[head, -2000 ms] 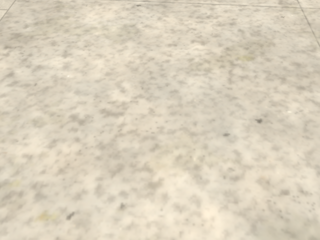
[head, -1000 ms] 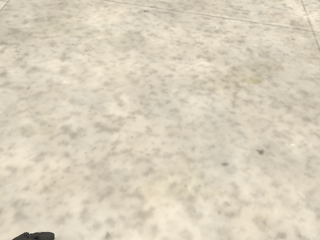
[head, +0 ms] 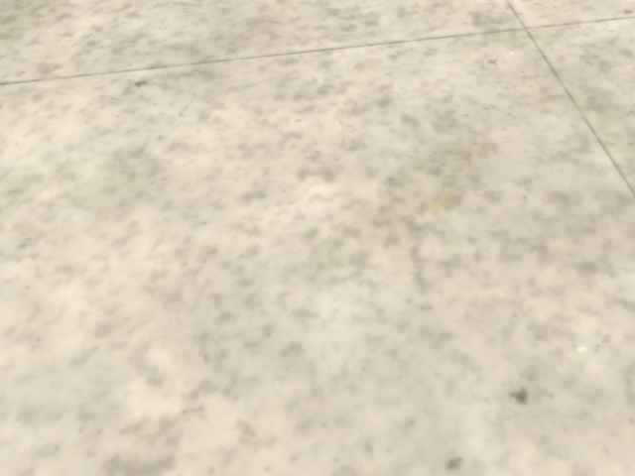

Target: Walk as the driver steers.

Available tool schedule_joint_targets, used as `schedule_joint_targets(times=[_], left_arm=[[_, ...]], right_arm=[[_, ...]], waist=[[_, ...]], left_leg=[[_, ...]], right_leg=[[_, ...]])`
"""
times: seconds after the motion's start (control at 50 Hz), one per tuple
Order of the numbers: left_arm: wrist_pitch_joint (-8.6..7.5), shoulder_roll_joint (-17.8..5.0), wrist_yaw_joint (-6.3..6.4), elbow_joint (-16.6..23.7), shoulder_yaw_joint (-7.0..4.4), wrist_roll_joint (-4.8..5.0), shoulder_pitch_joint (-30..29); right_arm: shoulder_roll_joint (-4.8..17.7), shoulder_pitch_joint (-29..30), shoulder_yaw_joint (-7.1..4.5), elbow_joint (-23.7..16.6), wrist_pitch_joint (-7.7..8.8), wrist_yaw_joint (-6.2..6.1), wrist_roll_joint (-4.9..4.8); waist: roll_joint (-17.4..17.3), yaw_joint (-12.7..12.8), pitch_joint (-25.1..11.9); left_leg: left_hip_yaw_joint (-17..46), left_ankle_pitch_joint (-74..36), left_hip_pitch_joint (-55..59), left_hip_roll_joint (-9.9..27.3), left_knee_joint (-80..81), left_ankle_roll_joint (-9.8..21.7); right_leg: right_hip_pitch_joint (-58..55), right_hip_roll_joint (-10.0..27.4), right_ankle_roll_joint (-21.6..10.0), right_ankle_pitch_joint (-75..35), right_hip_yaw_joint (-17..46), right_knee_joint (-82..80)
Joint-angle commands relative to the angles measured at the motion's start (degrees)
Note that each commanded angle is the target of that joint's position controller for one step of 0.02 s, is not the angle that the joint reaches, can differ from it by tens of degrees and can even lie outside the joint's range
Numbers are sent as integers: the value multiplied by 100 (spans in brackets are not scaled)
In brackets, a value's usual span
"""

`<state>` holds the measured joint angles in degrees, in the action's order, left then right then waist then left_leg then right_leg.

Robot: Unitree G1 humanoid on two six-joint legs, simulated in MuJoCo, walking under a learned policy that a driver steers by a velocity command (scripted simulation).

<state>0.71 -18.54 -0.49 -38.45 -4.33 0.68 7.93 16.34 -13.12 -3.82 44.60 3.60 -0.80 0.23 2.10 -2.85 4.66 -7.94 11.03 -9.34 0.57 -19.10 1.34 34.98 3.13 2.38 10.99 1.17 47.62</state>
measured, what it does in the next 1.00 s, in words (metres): steps on the spot, turning left: right foot, then left foot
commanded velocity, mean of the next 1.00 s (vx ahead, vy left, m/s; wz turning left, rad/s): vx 0.04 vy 0.00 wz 0.19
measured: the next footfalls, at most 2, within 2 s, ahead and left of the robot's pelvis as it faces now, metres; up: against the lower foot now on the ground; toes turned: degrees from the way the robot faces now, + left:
right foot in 0.14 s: +0.17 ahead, -0.13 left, +0.00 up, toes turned -2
left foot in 0.54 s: +0.09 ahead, +0.11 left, +0.00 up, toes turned +10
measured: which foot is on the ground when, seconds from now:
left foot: down 0.00-0.14, up 0.16-0.52, down 0.54-1.00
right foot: up 0.00-0.12, down 0.14-0.54, up 0.56-0.98, down 1.00-1.00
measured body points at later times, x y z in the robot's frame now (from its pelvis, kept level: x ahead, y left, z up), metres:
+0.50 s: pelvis +0.07 -0.01 -0.01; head +0.10 +0.01 +0.44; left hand +0.23 +0.27 -0.12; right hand +0.19 -0.29 -0.12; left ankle +0.06 +0.10 -0.73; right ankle +0.13 -0.13 -0.75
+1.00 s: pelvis +0.09 +0.01 -0.01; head +0.10 +0.02 +0.44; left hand +0.12 +0.31 -0.13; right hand +0.31 -0.19 -0.11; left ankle +0.06 +0.10 -0.75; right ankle +0.13 -0.13 -0.74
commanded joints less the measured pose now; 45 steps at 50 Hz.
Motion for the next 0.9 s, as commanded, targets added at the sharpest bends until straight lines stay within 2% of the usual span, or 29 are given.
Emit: schedule_joint_targets(times=[0.02,0.08,0.1,0.12,0.14,0.16,0.18,0.2,0.22,0.24,0.26,0.28,0.3,0.38,0.46,0.5,0.52,0.54,0.56,0.58,0.6,0.62,0.64,0.66,0.68,0.74,0.8,0.84,0.9], left_arm=[[-33,-125,-107,390,2,-42,122],[-33,-273,-143,506,-56,-61,-23],[-45,-318,-132,461,-88,-73,126],[-55,-547,-72,391,-172,-101,350],[-57,-981,33,420,-242,-196,662],[-58,-746,122,532,-47,-351,482],[-62,-258,92,442,104,-251,434],[-69,-270,25,292,83,-203,292],[-89,-330,9,226,54,-197,-7],[-102,-296,24,200,70,-200,-267],[-103,-337,38,168,64,-213,-497],[-93,-454,67,159,11,-227,-632],[-81,-526,113,127,-33,-223,-635],[-11,-509,275,-67,-86,-174,-531],[57,-526,324,-193,-133,-113,-647],[103,-568,333,-235,-160,12,-816],[125,-482,333,-315,-161,92,-726],[149,-252,311,-402,-137,36,-379],[117,-107,318,-107,-88,-152,-731],[80,-240,346,11,-136,-154,-1243],[80,-364,341,-55,-193,-52,-1100],[91,-434,357,-222,-244,-44,-845],[100,-507,388,-341,-281,-91,-726],[90,-489,388,-387,-292,-117,-663],[69,-430,375,-401,-286,-99,-613],[15,-315,367,-436,-245,-29,-589],[-9,-264,329,-481,-194,-24,-624],[-27,-275,287,-505,-169,-14,-625],[-55,-265,214,-659,-118,-3,-377]], right_arm=[[981,396,-223,-360,35,-23,-100],[1111,385,-252,-240,-15,13,-221],[1087,419,-238,-205,-32,12,-256],[921,150,-181,-98,-22,24,-210],[602,-70,-37,-134,22,55,14],[119,-501,188,-120,9,133,185],[428,-587,123,39,-102,174,45],[688,-265,59,-43,-190,166,-151],[767,5,14,-23,-270,81,-163],[791,60,-13,28,-367,-5,-103],[743,-129,-9,108,-457,-48,-76],[731,-263,-20,136,-491,-76,-68],[719,-291,-30,141,-500,-99,-72],[591,-15,-44,-51,-546,-133,-104],[544,2,-67,-177,-581,-41,-90],[531,-347,-101,-93,-580,47,-70],[613,-507,-141,-43,-574,81,-21],[1041,-509,-254,-122,-555,44,20],[1699,-380,-373,-332,-533,-12,40],[1594,-513,-337,-382,-400,25,280],[1431,-228,-301,-417,-287,31,266],[1301,133,-294,-479,-245,5,109],[1097,318,-235,-534,-243,-29,-24],[979,345,-182,-563,-252,-67,-69],[930,259,-161,-579,-268,-89,-61],[926,52,-170,-589,-300,-135,-56],[933,41,-168,-590,-353,-164,-33],[970,110,-166,-587,-384,-145,2],[692,364,-35,-530,-387,-71,88]], waist=[[-715,216,-859],[-735,282,-828],[-674,410,-887],[-415,467,-1055],[391,474,-1600],[1258,224,-2143],[684,344,-2443],[645,375,-2006],[414,361,-1528],[421,300,-1248],[513,133,-1102],[549,57,-1031],[542,87,-1029],[495,281,-960],[577,225,-923],[540,-27,-951],[323,-83,-854],[-819,95,-667],[-2170,131,-330],[-1654,-195,-577],[-1258,29,-557],[-940,231,-514],[-862,280,-560],[-872,318,-649],[-854,321,-767],[-849,238,-898],[-995,131,-884],[-1083,76,-794],[-1098,84,-804]], left_leg=[[526,-3194,200,1447,271,980],[618,-2950,398,1526,-268,837],[549,-2801,316,1412,-637,692],[374,-2554,94,1118,-1219,437],[100,-998,-696,729,-2263,36],[534,2943,-1691,273,-3535,-387],[1145,3224,-1625,423,-3822,-561],[1106,2964,-1809,476,-3856,-602],[1130,2680,-1892,534,-3691,-611],[1187,2389,-1736,539,-3548,-666],[1092,2109,-1302,462,-3453,-749],[958,1841,-1100,377,-3344,-781],[843,1665,-1050,328,-3319,-776],[754,1512,-1256,381,-3270,-608],[589,1322,-1025,354,-2676,-377],[380,652,-479,208,-1703,-152],[463,173,-213,111,-1033,54],[1708,-874,116,803,-166,429],[3707,-2234,295,2105,207,1417],[3967,-1942,13,2227,385,1884],[3414,-1602,33,1910,326,1632],[2971,-1325,92,1565,211,1270],[2787,-1328,185,1419,157,1065],[2646,-1631,183,1295,112,1013],[2573,-1860,253,1213,74,1023],[2518,-2018,748,1137,-8,1063],[2511,-1700,786,1086,-23,1063],[2534,-1460,511,1056,-10,1107],[2363,-1367,87,1026,-29,1120]], right_leg=[[-957,-64,-124,-476,-41,-720],[-1255,-196,-363,-292,-101,-1455],[-1701,-314,-483,-651,-201,-1962],[-2417,-352,-647,-1476,-121,-2382],[-3668,713,-1017,-4127,973,-2216],[-4498,2005,-2103,-5914,2249,-1962],[-4186,2076,-2462,-5284,2083,-2046],[-3766,1743,-2319,-3797,1809,-2387],[-3336,1429,-1940,-2804,1532,-2602],[-2887,1295,-1713,-2405,1273,-2728],[-2334,1131,-1597,-2353,892,-2811],[-2103,1063,-1561,-2217,680,-2854],[-2082,1062,-1584,-2077,568,-2880],[-2282,1361,-1734,-1412,553,-3018],[-2390,1463,-1600,-1239,366,-2913],[-2278,1365,-1309,-1196,93,-2541],[-2090,1146,-981,-698,-150,-2108],[-1379,599,-392,321,-756,-886],[159,-418,125,2441,-875,326],[229,-485,52,2809,32,1450],[287,-335,-51,2303,279,1780],[326,-243,-74,1757,324,1763],[349,-196,-43,1437,348,1699],[191,-231,18,1177,333,1786],[82,-292,73,1004,319,1823],[150,-334,196,763,335,1244],[-168,-261,305,673,305,381],[-563,-235,320,739,247,-45],[-1418,-100,264,756,112,-722]])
